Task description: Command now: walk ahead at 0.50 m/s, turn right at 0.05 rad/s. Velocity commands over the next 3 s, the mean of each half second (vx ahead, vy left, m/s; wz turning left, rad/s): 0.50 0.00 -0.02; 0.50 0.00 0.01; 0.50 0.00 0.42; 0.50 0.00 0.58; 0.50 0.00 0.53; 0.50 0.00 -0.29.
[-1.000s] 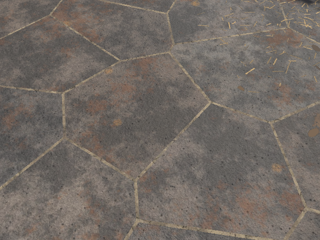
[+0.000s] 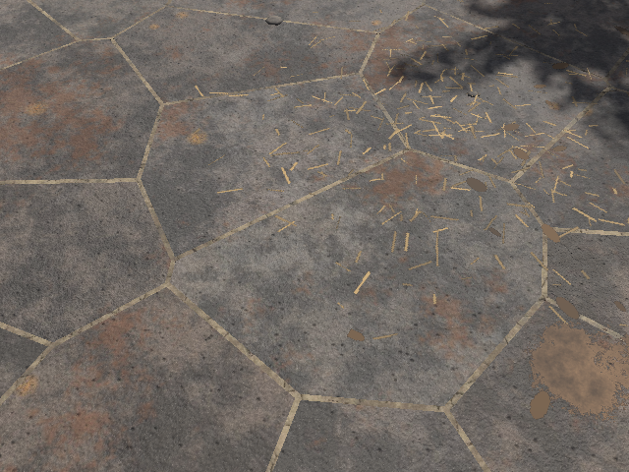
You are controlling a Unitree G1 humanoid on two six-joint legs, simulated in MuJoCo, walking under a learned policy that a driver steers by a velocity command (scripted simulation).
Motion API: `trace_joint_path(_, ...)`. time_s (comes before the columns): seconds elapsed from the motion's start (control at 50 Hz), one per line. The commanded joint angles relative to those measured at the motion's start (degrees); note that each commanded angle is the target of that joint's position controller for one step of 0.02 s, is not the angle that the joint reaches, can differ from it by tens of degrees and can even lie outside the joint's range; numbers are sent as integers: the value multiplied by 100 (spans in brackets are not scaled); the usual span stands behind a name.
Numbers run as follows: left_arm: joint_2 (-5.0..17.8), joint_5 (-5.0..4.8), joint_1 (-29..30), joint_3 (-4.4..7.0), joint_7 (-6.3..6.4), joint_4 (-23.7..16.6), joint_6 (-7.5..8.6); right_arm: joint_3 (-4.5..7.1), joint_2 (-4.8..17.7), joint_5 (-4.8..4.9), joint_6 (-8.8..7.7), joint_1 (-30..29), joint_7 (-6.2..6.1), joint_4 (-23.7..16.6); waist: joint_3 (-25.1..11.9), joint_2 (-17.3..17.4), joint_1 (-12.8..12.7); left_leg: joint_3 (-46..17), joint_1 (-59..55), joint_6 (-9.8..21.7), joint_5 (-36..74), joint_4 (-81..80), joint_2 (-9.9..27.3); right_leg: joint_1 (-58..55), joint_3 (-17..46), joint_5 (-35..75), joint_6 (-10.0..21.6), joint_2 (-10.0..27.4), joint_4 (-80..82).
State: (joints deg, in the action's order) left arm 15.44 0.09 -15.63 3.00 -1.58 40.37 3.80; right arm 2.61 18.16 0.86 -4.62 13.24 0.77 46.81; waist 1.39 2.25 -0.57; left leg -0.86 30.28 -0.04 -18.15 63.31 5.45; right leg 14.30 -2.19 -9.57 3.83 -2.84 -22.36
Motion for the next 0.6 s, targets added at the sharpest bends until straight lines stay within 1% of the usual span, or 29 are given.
trace_joint_path(0.02,766,-19,150,211,31,-264,194,68,270,-61,61,130,-27,-308,-197,-599,187,-230,668,-132,552,-451,300,-496,1430,1211,1164,1576,1383)
trace_joint_path(0.06,839,-23,31,235,74,-144,193,36,208,-90,66,-277,-17,-416,-35,-517,84,-220,786,-179,1228,-1194,290,-492,1135,1176,1088,1476,1491)
trace_joint_path(0.12,958,-49,-183,260,126,15,155,-21,111,-57,8,-881,53,-540,128,-517,-134,-88,530,-153,2147,-2334,107,-465,751,1006,887,1314,1539)
trace_joint_path(0.18,1077,-105,-539,292,141,246,114,-35,146,-10,-32,-1387,127,-695,225,-510,-329,-34,409,-91,2373,-2907,-33,-774,737,804,824,1461,1447)
trace_joint_path(0.22,1102,-129,-660,308,156,378,63,-19,218,1,-51,-1583,179,-801,278,-530,-344,-84,512,38,2130,-3172,-73,-1186,792,891,756,1634,1258)
trace_joint_path(0.26,1148,-141,-683,331,184,473,2,10,308,-8,-75,-1558,219,-835,228,-589,-257,-56,396,190,1715,-3353,-134,-1540,849,1238,658,1772,998)
trace_joint_path(0.28,1175,-139,-654,341,197,503,-32,37,370,-11,-85,-1409,225,-805,132,-653,-158,31,137,267,1497,-3411,-214,-1658,837,1669,595,1779,786)
trace_joint_path(0.3,1198,-137,-553,339,210,507,-67,103,481,-23,-93,-1015,210,-704,-108,-683,95,211,-479,383,1400,-3549,-384,-1669,705,2540,490,1651,288)
trace_joint_path(0.32,1071,-106,-560,285,225,509,-99,240,723,-38,-90,-203,163,-451,-644,-590,457,321,-1645,548,1465,-3568,-499,-1421,465,3088,335,1348,-700)
trace_joint_path(0.34,791,18,-638,151,253,373,-102,366,1144,-86,-73,799,105,-262,-1516,-9,797,-714,-3329,903,1748,-3352,436,-379,183,1814,106,1004,-2430)
trace_joint_path(0.36,113,-5,-1395,-41,187,294,17,459,1567,-73,-33,1098,124,-138,-2189,1539,410,-3467,-5241,1855,357,-3973,1648,2002,223,-1891,-311,-62,-4418)
trace_joint_path(0.38,677,-115,-992,69,169,370,122,312,984,14,-36,1109,135,-178,-2088,953,713,-4049,-5158,1739,-688,-4575,1583,2676,987,-2399,-259,116,-5050)
trace_joint_path(0.4,975,-251,-417,160,147,190,182,237,782,-10,-50,704,119,-238,-1240,654,669,-3239,-4472,1475,-631,-4690,1419,3041,892,-1913,-172,411,-5118)
trace_joint_path(0.42,923,-221,-103,140,178,112,200,201,678,-58,-50,305,110,-307,-792,229,505,-2632,-3700,1349,-77,-4775,1216,2893,710,-1395,-157,699,-4883)
trace_joint_path(0.44,879,-119,37,156,197,91,191,163,529,-102,-58,53,115,-334,-464,149,360,-2202,-3044,1345,526,-4916,1044,2698,671,-1059,-188,867,-4554)
trace_joint_path(0.46,817,-89,-73,170,195,119,145,122,404,-164,-82,-80,113,-347,-408,286,170,-1879,-2629,1302,944,-5054,879,2317,722,-822,-201,1010,-4354)
trace_joint_path(0.48,712,-89,-195,160,192,169,91,118,367,-161,-100,-123,116,-334,-400,340,75,-1663,-2412,1315,1137,-5200,788,2095,703,-718,-237,1038,-4206)
trace_joint_path(0.5,605,-84,-255,140,196,198,42,129,393,-132,-127,-102,110,-297,-376,316,23,-1478,-2264,1361,1339,-5316,763,2020,656,-668,-283,1058,-4061)
trace_joint_path(0.54,519,-43,-13,115,211,116,-20,169,532,-96,-159,-13,74,-201,-183,205,20,-1183,-2103,1444,1684,-5529,769,2210,603,-343,-405,1107,-3630)
trace_joint_path(0.56,498,-29,186,104,216,57,-26,188,592,-97,-153,55,46,-154,-103,132,61,-1066,-2126,1446,1791,-5598,761,2352,598,-67,-456,1126,-3324)
trace_joint_path(0.6,431,-24,520,76,194,-8,-4,201,646,-81,-123,170,2,-81,-22,91,158,-757,-2206,1334,1898,-5661,637,2410,551,590,-494,1099,-2627)
